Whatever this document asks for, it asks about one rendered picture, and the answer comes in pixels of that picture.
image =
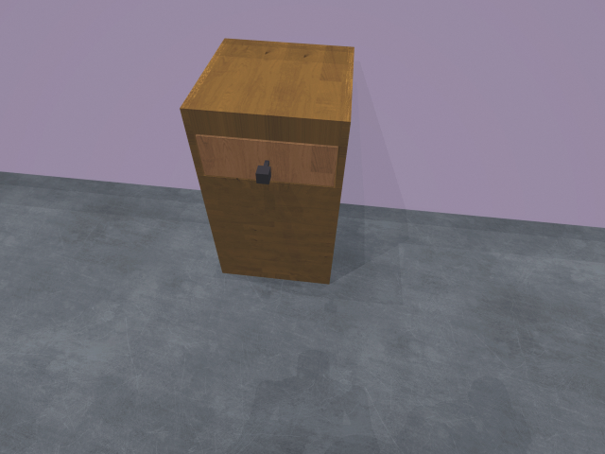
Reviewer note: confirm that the handle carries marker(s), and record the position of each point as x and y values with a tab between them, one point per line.
263	173

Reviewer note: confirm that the drawer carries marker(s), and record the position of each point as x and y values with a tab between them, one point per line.
289	162

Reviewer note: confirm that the cabinet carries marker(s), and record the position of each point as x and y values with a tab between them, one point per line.
276	91

